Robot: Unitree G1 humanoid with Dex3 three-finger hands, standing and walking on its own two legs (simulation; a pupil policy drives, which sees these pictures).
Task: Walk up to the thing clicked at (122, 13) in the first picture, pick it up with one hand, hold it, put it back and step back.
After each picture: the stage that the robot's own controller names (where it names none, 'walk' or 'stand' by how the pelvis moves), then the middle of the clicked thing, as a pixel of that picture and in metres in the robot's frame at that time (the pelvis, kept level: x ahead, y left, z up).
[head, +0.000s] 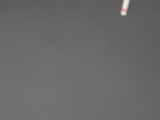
stand; (125, 6) +2.22 -0.63 -0.65
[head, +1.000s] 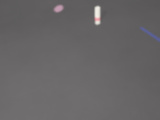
walk; (97, 15) +2.16 -0.09 -0.62
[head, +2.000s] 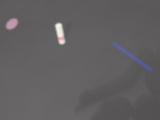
walk; (60, 34) +1.52 +0.35 -0.64
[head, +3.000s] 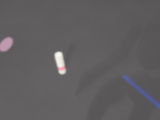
walk; (60, 63) +1.07 +0.29 -0.65
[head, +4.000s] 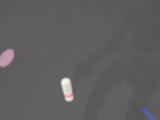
walk; (67, 90) +0.74 +0.19 -0.65
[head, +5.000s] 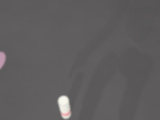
walk; (64, 108) +0.53 +0.16 -0.63
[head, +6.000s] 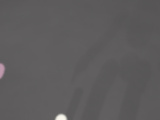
stand; out of the picture +0.46 +0.14 -0.65
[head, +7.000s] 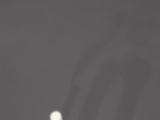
stand; out of the picture +0.48 +0.18 -0.65
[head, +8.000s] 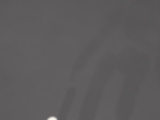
stand; out of the picture +0.42 +0.20 -0.65
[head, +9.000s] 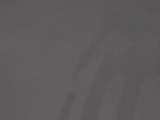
stand; out of the picture +0.41 +0.20 -0.66
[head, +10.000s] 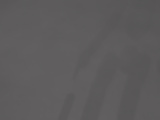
stand; out of the picture +0.39 +0.22 -0.66
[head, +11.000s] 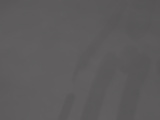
stand; out of the picture +0.39 +0.21 -0.66
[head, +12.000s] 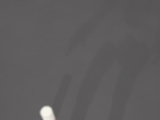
go down; (48, 117) +0.42 +0.21 -0.63
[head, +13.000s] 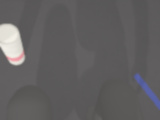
go down; (12, 47) +0.49 +0.23 -0.23
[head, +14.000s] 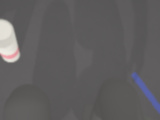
close in; (6, 44) +0.48 +0.23 -0.22
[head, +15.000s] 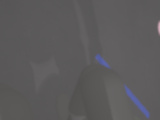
close in; out of the picture +0.47 +0.26 -0.16
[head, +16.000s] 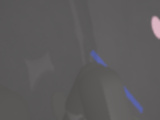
lift; out of the picture +0.46 +0.27 -0.17
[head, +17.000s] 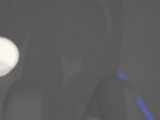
lift; out of the picture +0.36 +0.23 -0.10
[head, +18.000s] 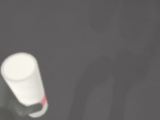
lift; (30, 91) +0.31 +0.16 +0.07
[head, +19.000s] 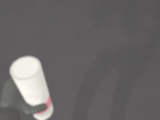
hold; (36, 93) +0.31 +0.15 +0.04
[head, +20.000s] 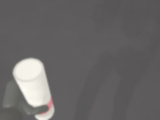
hold; (38, 94) +0.31 +0.15 +0.04
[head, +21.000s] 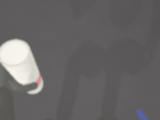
crouch; (26, 72) +0.38 +0.17 -0.02
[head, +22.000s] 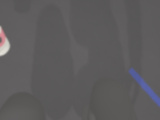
lower; out of the picture +0.50 +0.22 -0.04
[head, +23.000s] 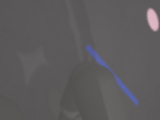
lower; out of the picture +0.47 +0.25 -0.17
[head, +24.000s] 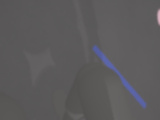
lower; out of the picture +0.45 +0.26 -0.17
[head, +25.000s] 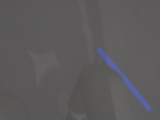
lower; out of the picture +0.46 +0.26 -0.16
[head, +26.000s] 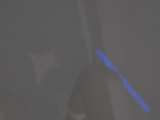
lower; out of the picture +0.45 +0.25 -0.16
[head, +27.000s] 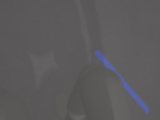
open; out of the picture +0.46 +0.23 -0.17
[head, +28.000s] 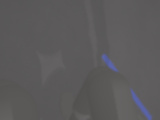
stand; out of the picture +0.44 +0.22 -0.18
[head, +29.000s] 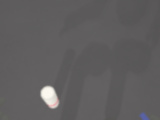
stand; (50, 98) +0.41 +0.16 -0.48
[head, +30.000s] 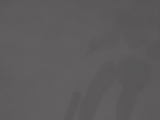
stand; out of the picture +0.39 +0.15 -0.60
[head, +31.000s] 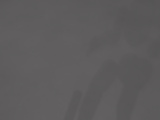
stand; out of the picture +0.38 +0.15 -0.60
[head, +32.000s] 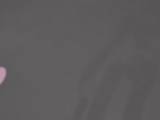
stand; out of the picture +0.39 +0.13 -0.65
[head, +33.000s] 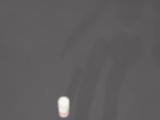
walk; (63, 107) +0.45 +0.08 -0.64
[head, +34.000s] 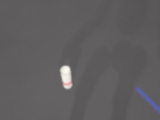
walk; (66, 78) +0.69 +0.14 -0.63
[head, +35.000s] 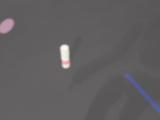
stand; (65, 57) +1.01 +0.18 -0.62
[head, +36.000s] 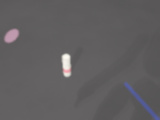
stand; (66, 65) +1.03 +0.17 -0.65
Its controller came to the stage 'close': yes
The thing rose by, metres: 0.70
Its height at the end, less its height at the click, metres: +0.00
